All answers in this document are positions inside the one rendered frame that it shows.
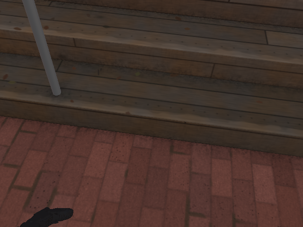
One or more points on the left robot hand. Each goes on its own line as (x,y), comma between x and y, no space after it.
(47,216)

